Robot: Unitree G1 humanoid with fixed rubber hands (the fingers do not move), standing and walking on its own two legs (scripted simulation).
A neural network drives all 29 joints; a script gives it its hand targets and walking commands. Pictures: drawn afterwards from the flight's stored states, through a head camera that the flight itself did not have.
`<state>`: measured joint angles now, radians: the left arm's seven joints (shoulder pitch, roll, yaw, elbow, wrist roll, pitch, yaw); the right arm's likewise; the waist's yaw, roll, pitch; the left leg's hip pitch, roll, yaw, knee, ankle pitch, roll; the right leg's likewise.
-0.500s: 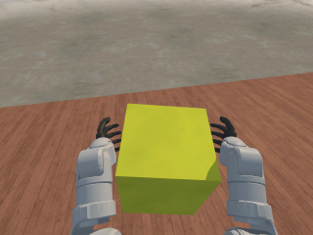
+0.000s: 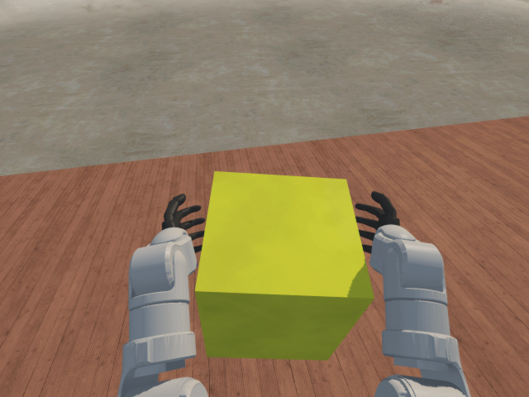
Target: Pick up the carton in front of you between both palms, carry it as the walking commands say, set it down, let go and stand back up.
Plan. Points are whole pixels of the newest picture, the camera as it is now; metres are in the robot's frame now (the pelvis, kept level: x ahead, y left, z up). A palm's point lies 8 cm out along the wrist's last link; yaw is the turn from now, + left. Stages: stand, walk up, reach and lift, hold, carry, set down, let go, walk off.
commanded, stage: carry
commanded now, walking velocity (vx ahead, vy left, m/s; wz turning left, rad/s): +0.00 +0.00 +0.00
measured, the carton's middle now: (274, 271) +0.34 +0.01 +0.03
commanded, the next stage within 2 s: none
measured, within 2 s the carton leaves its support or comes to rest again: neither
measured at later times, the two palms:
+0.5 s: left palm (176, 243) +0.33 +0.15 +0.11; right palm (387, 238) +0.33 -0.16 +0.11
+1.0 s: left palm (197, 205) +0.43 +0.14 +0.09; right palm (366, 202) +0.44 -0.16 +0.08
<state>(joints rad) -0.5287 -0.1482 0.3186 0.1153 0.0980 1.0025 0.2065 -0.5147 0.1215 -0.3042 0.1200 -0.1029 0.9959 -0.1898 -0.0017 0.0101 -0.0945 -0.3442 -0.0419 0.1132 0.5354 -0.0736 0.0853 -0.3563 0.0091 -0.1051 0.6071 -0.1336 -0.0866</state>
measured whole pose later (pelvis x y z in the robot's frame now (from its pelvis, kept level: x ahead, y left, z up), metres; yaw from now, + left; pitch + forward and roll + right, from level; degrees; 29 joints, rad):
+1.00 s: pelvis +0.10 -0.02 -0.02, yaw +0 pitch +6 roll +0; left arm -0.54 -0.18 0.27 0.15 0.11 0.98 0.26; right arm -0.47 0.11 -0.31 0.14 -0.10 0.98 -0.21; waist 0.06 -0.04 -0.17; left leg -0.49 -0.02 0.05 0.88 -0.48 0.07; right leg -0.32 0.01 -0.12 0.77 -0.39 -0.11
